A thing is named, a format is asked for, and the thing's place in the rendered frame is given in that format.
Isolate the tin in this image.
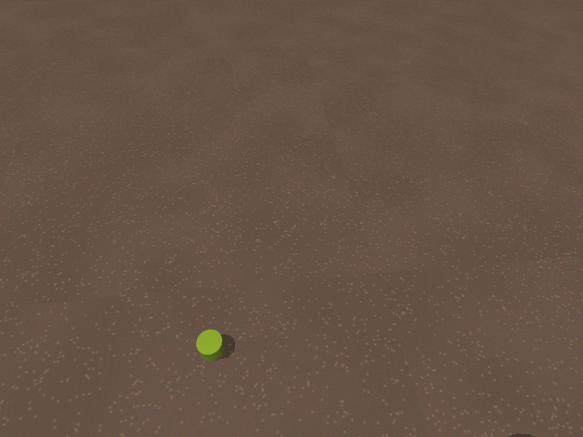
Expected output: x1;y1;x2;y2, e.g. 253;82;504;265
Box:
196;330;224;361

